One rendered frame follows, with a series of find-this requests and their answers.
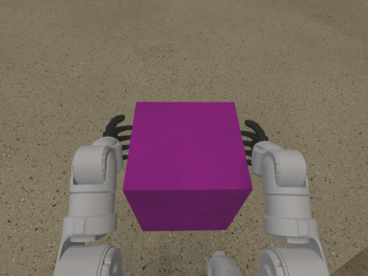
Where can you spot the robot right shin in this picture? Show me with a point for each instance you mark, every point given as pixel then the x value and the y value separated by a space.
pixel 219 253

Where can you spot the right robot hand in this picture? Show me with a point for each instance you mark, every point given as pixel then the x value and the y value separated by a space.
pixel 256 137

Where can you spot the robot right upper arm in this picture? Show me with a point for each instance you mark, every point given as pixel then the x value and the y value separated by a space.
pixel 291 261

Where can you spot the robot left upper arm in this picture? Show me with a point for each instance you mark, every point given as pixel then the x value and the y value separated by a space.
pixel 90 260

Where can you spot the right robot thigh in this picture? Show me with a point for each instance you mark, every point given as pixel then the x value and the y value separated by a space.
pixel 222 266

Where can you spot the carton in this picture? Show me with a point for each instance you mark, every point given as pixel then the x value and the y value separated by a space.
pixel 187 168

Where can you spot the left robot hand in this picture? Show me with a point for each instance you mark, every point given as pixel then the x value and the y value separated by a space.
pixel 112 131

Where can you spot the robot left forearm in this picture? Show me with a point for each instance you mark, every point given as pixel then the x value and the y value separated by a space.
pixel 91 211

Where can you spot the robot right forearm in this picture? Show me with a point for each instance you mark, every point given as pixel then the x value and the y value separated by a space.
pixel 285 182

